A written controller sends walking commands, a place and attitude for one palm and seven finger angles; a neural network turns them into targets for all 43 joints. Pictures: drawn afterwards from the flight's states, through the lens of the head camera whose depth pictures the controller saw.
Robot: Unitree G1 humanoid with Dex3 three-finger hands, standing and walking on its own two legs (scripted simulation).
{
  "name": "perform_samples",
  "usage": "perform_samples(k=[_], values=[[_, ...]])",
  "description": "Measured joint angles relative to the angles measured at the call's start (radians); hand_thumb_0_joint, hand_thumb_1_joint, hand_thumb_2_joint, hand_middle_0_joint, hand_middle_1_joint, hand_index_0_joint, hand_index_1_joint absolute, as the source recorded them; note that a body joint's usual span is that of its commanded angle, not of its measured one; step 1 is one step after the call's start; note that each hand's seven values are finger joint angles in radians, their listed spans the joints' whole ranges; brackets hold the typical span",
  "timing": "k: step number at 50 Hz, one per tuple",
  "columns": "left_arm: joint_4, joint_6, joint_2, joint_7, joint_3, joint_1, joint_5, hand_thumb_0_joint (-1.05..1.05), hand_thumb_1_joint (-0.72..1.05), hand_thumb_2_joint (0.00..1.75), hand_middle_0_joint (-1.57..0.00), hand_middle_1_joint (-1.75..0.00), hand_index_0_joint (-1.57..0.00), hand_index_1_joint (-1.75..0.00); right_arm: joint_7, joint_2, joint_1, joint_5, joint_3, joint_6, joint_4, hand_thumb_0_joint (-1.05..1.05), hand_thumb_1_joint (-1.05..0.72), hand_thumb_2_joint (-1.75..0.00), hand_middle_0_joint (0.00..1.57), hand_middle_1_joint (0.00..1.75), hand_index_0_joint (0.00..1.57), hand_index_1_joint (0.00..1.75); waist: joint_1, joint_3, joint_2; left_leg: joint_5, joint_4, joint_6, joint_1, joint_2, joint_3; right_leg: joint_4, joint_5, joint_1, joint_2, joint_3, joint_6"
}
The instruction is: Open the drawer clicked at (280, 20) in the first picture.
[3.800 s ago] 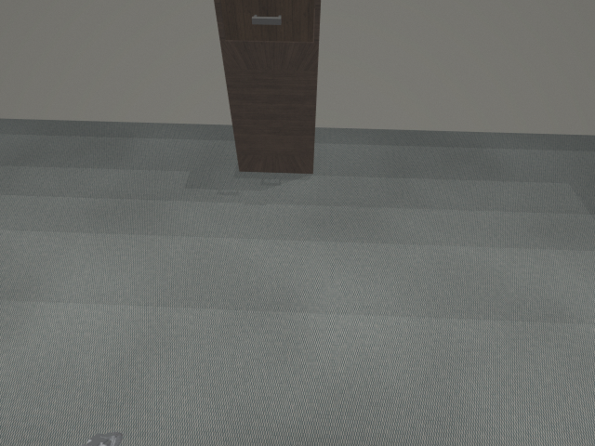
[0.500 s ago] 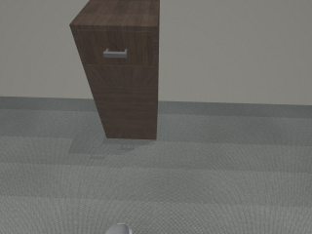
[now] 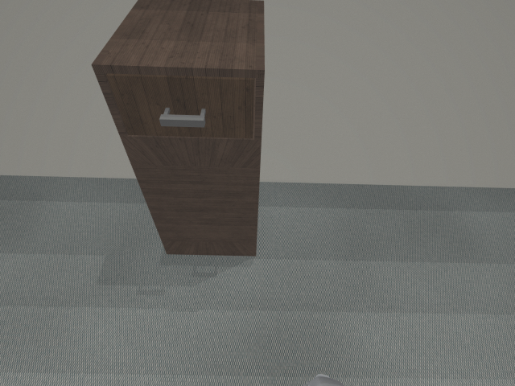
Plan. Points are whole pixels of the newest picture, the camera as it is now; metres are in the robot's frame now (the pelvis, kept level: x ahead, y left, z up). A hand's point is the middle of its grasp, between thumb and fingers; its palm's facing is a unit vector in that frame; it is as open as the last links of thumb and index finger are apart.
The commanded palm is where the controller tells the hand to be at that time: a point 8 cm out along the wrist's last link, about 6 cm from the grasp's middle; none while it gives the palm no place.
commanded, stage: take the last steps up to it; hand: left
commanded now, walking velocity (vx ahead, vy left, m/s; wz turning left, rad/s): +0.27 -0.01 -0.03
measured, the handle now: (184, 116) +0.72 +0.22 -0.01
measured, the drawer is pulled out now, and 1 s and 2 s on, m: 0.00 0.00 0.00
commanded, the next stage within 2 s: come to a stop and stand still in 0.32 s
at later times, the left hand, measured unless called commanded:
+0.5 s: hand out of the picture +0.14 +0.15 -0.20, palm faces +0.10 -0.98 -0.15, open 7.3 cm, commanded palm none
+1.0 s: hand (190, 363) +0.19 +0.13 -0.17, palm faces +0.03 -0.96 -0.28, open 7.4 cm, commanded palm none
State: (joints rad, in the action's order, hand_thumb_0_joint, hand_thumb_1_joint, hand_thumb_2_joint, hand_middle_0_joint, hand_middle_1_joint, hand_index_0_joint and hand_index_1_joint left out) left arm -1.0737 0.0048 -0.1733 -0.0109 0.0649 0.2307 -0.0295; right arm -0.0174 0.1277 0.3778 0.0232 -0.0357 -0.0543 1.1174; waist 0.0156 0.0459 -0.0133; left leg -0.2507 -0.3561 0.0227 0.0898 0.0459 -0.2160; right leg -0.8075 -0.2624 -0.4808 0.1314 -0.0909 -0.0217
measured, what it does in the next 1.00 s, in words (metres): walks ahead: right foot, then left foot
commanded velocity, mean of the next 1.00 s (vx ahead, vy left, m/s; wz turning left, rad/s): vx -0.01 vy -0.02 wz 0.01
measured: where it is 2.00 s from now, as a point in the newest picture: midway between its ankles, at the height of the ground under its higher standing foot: outside the picture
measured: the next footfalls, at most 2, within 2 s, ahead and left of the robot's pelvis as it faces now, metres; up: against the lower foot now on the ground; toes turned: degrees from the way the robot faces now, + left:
right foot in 0.12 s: +0.16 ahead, -0.15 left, +0.00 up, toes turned -10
left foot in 0.48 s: +0.26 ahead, +0.10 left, +0.00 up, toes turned +10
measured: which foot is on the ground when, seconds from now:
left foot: down 0.00-0.12, up 0.14-0.46, down 0.48-0.90, up 0.92-1.00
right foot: up 0.00-0.10, down 0.12-0.50, up 0.52-0.86, down 0.88-1.00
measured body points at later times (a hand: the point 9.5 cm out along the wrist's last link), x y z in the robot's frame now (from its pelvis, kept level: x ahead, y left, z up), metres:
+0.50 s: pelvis +0.16 -0.01 -0.02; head +0.17 +0.00 +0.43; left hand +0.14 +0.21 -0.18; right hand +0.24 -0.26 -0.15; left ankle +0.22 +0.10 -0.75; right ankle +0.12 -0.14 -0.75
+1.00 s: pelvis +0.14 -0.06 -0.01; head +0.14 -0.10 +0.43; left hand +0.19 +0.18 -0.15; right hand +0.19 -0.31 -0.18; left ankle +0.17 +0.08 -0.71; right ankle +0.16 -0.17 -0.75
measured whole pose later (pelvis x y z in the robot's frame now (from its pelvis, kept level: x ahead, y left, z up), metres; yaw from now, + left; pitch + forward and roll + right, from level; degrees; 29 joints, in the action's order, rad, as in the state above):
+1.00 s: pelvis +0.14 -0.06 -0.01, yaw -1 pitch -2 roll +1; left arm -1.00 0.03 -0.16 0.03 0.04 0.23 -0.03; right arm -0.01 0.21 0.18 0.01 -0.07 0.07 1.03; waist 0.00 0.04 0.06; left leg -0.41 -0.87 0.00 0.42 0.06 -0.04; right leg -0.60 -0.28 -0.28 0.04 -0.08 0.02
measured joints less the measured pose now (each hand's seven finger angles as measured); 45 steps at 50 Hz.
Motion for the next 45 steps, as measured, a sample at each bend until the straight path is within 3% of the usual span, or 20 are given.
perform_samples(k=[6,8,10,13,18,22,24,28,33,37,40,45], values=[[0.024,-0.031,-0.008,-0.005,-0.002,-0.053,-0.001,0.01,0.92,0.90,-0.20,-0.30,-0.20,-0.30,0.006,-0.013,0.064,0.001,-0.002,0.015,0.038,0.01,-0.91,-0.90,0.20,0.30,0.20,0.30,0.028,0.007,0.022,-0.134,-0.132,-0.052,-0.022,0.037,-0.002,0.251,0.048,0.130,-0.038,-0.041,0.030],[0.031,-0.057,0.005,0.001,-0.005,-0.071,0.001,0.01,0.92,0.90,-0.20,-0.30,-0.20,-0.30,0.011,-0.007,0.058,-0.007,0.000,0.029,0.051,0.01,-0.91,-0.90,0.20,0.30,0.20,0.30,0.024,0.019,0.048,-0.215,-0.354,-0.034,0.061,0.064,0.048,0.204,0.046,0.130,-0.054,-0.060,0.048],[0.037,-0.071,0.020,0.008,-0.012,-0.067,0.006,0.01,0.92,0.90,-0.20,-0.30,-0.20,-0.30,0.014,0.002,0.032,-0.009,-0.002,0.047,0.054,0.01,-0.91,-0.90,0.20,0.30,0.20,0.30,0.016,0.019,0.058,-0.238,-0.599,-0.021,0.174,0.056,0.109,0.198,0.008,0.154,-0.062,-0.072,0.054],[0.034,-0.073,0.032,0.032,-0.004,-0.041,0.012,0.00,0.94,0.90,-0.20,-0.30,-0.20,-0.30,0.015,0.018,-0.020,-0.005,-0.012,0.051,0.030,0.01,-0.91,-0.90,0.20,0.30,0.20,0.30,0.007,0.004,0.061,-0.150,-0.733,-0.023,0.303,0.063,0.136,0.276,0.016,0.215,-0.077,-0.083,0.048],[0.001,-0.067,0.023,0.030,-0.015,0.010,0.002,-0.01,0.95,0.90,-0.20,-0.30,-0.20,-0.30,0.014,0.038,-0.113,-0.003,-0.017,0.040,-0.035,0.01,-0.92,-0.90,0.19,0.30,0.20,0.30,-0.001,-0.016,0.046,-0.080,-0.537,-0.045,0.366,0.073,0.120,0.372,0.024,0.298,-0.080,-0.089,0.041],[-0.025,-0.054,0.029,0.021,-0.022,0.052,0.002,0.00,0.93,0.90,-0.20,-0.30,-0.20,-0.30,0.018,0.064,-0.164,-0.006,-0.016,0.032,-0.063,0.01,-0.93,-0.90,0.19,0.30,0.20,0.30,-0.026,-0.016,0.031,-0.033,-0.343,-0.041,0.322,0.059,0.103,0.368,-0.015,0.345,-0.074,-0.090,0.017],[-0.038,-0.042,0.032,0.022,-0.024,0.078,0.006,0.00,0.93,0.90,-0.20,-0.30,-0.20,-0.30,0.018,0.072,-0.177,-0.006,-0.008,0.021,-0.074,0.01,-0.93,-0.90,0.19,0.30,0.20,0.30,-0.036,-0.016,0.028,0.065,-0.221,-0.040,0.261,0.053,0.097,0.328,-0.055,0.355,-0.075,-0.087,0.000],[-0.066,-0.003,0.016,0.038,-0.034,0.087,0.018,0.00,0.92,0.90,-0.20,-0.30,-0.20,-0.30,-0.002,0.041,-0.211,-0.007,0.017,0.015,-0.070,0.01,-0.92,-0.90,0.19,0.30,0.20,0.30,-0.055,-0.004,-0.033,0.018,-0.222,0.007,0.217,0.023,0.065,0.203,-0.179,0.329,-0.048,-0.033,-0.011],[-0.039,0.029,0.010,0.040,-0.034,0.052,0.017,0.01,0.91,0.90,-0.20,-0.30,-0.20,-0.30,-0.026,0.003,-0.260,-0.014,0.020,0.039,-0.083,0.00,-0.92,-0.90,0.19,0.30,0.20,0.30,-0.048,0.038,-0.027,0.052,-0.149,0.014,0.183,0.021,0.051,-0.003,-0.252,0.207,-0.072,0.022,-0.008],[0.012,0.046,-0.004,0.038,-0.013,0.016,0.014,0.01,0.91,0.90,-0.20,-0.30,-0.20,-0.30,-0.028,0.014,-0.285,-0.012,0.000,0.060,-0.103,-0.01,-0.93,-0.89,0.20,0.30,0.20,0.30,-0.037,0.062,-0.005,0.079,-0.128,0.004,0.187,0.037,0.043,-0.136,-0.238,0.102,-0.087,0.050,-0.009],[0.047,0.050,-0.016,0.039,-0.001,-0.011,0.014,0.01,0.91,0.90,-0.20,-0.30,-0.20,-0.30,-0.020,0.033,-0.280,-0.006,-0.011,0.074,-0.103,0.00,-0.93,-0.89,0.20,0.30,0.21,0.30,-0.031,0.060,0.014,0.087,-0.139,-0.010,0.202,0.047,0.048,-0.109,-0.209,0.090,-0.082,0.051,-0.003],[0.087,0.019,-0.027,0.040,-0.004,-0.006,0.003,0.00,0.91,0.90,-0.20,-0.30,-0.20,-0.30,-0.002,0.062,-0.243,-0.009,-0.026,0.099,-0.096,0.00,-0.92,-0.90,0.20,0.30,0.20,0.30,-0.029,0.023,0.032,0.040,-0.237,-0.043,0.261,0.055,0.062,0.174,-0.024,0.191,-0.061,0.038,0.015]])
